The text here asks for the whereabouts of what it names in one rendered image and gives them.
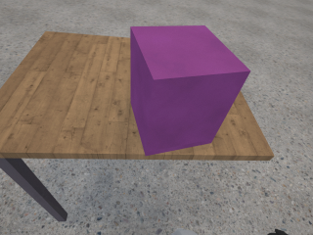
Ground carton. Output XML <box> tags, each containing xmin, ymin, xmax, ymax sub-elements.
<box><xmin>130</xmin><ymin>25</ymin><xmax>250</xmax><ymax>156</ymax></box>

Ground table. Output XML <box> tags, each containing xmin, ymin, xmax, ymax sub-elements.
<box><xmin>0</xmin><ymin>31</ymin><xmax>275</xmax><ymax>222</ymax></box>

